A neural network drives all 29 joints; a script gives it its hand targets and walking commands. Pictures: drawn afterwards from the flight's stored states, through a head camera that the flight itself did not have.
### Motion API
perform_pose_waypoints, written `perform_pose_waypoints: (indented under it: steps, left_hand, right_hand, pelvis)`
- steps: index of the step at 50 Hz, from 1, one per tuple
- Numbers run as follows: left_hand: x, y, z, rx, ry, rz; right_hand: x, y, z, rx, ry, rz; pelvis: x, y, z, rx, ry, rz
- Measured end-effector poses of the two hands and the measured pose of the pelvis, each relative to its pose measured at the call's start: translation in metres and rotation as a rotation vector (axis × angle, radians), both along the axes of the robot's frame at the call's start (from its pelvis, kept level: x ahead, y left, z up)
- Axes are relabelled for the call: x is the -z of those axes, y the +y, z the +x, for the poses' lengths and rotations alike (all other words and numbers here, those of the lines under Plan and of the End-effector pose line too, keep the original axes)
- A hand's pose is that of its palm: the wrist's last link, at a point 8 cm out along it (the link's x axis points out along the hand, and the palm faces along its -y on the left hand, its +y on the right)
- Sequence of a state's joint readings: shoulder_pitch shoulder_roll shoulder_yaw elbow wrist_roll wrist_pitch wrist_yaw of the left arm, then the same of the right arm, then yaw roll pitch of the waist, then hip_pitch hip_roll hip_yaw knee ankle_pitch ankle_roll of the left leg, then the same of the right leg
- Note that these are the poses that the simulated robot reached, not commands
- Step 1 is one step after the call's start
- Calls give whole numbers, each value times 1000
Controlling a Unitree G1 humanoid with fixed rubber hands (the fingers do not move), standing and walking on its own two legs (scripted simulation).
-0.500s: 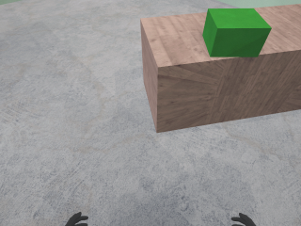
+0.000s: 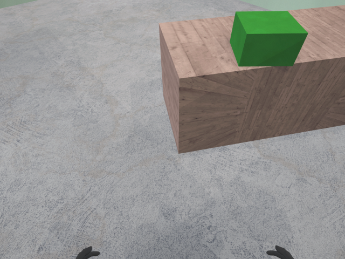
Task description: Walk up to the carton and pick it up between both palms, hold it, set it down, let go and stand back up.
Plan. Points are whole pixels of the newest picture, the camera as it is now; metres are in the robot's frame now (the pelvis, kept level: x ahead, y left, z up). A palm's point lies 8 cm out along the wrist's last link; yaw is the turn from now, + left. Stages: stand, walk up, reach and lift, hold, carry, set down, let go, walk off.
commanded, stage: stand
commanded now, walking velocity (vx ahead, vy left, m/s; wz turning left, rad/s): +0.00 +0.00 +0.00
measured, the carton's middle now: (263, 38) +1.13 -0.46 -0.04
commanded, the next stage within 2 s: walk up in 1.00 s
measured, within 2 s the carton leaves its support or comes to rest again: neither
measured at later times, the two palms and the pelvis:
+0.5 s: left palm out of the picture +0.08 +0.25 -0.10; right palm out of the picture +0.08 -0.25 -0.10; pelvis +0.00 +0.00 +0.00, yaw +0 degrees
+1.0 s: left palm out of the picture +0.08 +0.25 -0.10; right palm out of the picture +0.07 -0.25 -0.10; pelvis -0.01 +0.00 +0.00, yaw +0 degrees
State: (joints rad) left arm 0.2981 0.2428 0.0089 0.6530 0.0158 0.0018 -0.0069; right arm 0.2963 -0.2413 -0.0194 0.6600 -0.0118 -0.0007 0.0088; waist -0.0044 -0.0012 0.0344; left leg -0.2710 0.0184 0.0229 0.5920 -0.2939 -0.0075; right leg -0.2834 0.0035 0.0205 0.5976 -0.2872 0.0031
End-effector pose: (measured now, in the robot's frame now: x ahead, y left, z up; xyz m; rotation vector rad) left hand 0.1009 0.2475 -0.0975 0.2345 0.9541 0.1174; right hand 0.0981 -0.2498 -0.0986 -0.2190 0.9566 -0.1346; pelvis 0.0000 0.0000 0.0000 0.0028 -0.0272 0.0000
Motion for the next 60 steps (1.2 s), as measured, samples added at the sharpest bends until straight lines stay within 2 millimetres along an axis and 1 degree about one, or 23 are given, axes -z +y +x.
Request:
perform_pose_waypoints:
  steps: [6, 21, 32, 47, 53, 60]
  left_hand:
    - [-2, -1, -2, 1, -6, 2]
    - [1, 0, -15, -5, 29, 5]
    - [2, -1, -17, -3, 36, 4]
    - [0, 2, -14, -3, 19, 7]
    - [1, 4, -20, -6, 29, 9]
    - [4, 5, -32, -9, 65, 8]
  right_hand:
    - [0, -1, -1, -2, -3, -2]
    - [3, -4, -13, 3, 31, -1]
    - [4, -7, -18, 11, 44, -6]
    - [4, -3, -23, 16, 48, -2]
    - [4, -3, -28, 20, 53, -5]
    - [6, -5, -38, 23, 87, -9]
  pelvis:
    - [0, 0, -3, 1, 0, 0]
    - [-1, -2, -5, 4, 1, 2]
    - [-1, -3, -4, 5, 2, 2]
    - [-2, 0, -5, 7, -7, 0]
    - [-2, 1, -7, 7, -10, 1]
    - [-3, 1, -8, 9, 0, 1]
